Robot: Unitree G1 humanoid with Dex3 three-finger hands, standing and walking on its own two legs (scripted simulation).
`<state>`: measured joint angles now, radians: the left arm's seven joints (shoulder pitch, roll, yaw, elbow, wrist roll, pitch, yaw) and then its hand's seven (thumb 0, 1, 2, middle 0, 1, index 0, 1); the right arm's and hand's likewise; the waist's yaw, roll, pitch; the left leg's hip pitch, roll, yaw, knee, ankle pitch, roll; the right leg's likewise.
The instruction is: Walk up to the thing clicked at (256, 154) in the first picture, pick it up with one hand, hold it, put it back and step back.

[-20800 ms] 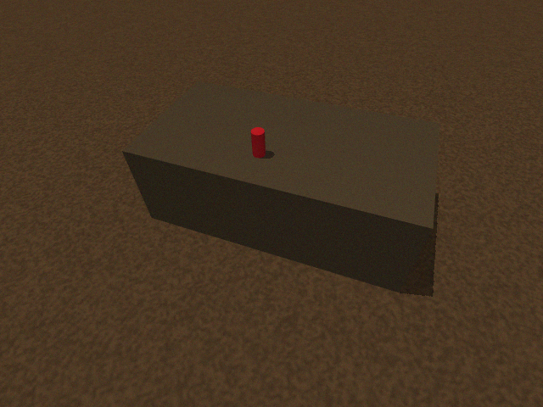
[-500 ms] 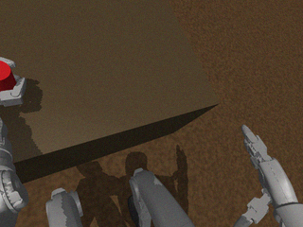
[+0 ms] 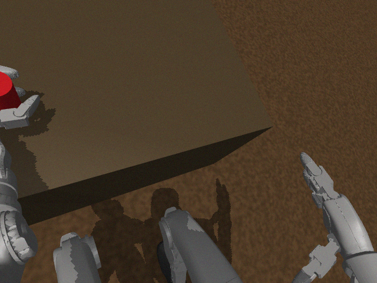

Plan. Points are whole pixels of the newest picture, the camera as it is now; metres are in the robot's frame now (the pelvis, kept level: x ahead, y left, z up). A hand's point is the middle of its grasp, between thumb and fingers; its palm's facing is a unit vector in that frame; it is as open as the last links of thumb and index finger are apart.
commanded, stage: open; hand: left
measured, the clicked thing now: (2, 101) +0.54 +0.21 -0.07
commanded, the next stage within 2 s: withdraw in 0.22 s
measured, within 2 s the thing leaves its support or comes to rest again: neither
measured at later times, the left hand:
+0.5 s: hand (2, 95) +0.54 +0.21 -0.05, palm faces +0.23 -0.97 -0.01, open 16.7 cm
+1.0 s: hand out of the picture +0.53 +0.32 +0.11, palm faces +0.34 -0.91 -0.22, open 17.5 cm
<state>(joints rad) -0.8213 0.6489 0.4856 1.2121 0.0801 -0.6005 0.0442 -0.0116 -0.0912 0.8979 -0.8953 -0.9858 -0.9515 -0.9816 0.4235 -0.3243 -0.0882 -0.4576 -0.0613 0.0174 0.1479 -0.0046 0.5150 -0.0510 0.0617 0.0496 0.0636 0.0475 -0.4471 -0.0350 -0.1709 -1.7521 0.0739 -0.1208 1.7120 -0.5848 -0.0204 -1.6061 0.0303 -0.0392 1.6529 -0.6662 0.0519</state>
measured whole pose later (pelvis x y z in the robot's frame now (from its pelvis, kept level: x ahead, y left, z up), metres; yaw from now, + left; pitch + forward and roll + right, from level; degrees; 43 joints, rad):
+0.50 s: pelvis +0.00 +0.00 +0.00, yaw +0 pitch +34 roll -8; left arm -0.82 0.67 0.53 1.18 0.07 -0.58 0.02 -0.01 -0.55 0.11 -0.22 -0.20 -0.22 -0.19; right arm 0.44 -0.34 -0.09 -0.52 -0.06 0.03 0.14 -0.01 0.51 -0.06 0.06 0.05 0.07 0.05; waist -0.46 -0.05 -0.17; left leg -1.74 0.08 -0.12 1.72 -0.59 -0.02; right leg -1.60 0.04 -0.03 1.66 -0.66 0.05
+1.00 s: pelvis +0.02 +0.01 +0.10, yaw +1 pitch +27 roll -6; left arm -0.87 0.75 0.50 1.20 0.13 -0.20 0.01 -0.01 -0.59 0.06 -0.08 -0.08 -0.08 -0.07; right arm 0.43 -0.30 -0.02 -0.27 -0.02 0.17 0.08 -0.01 0.47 -0.07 0.06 0.05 0.07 0.05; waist -0.29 0.00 -0.15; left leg -1.32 0.09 -0.06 1.35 -0.51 -0.01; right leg -1.19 0.03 -0.01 1.27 -0.56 0.05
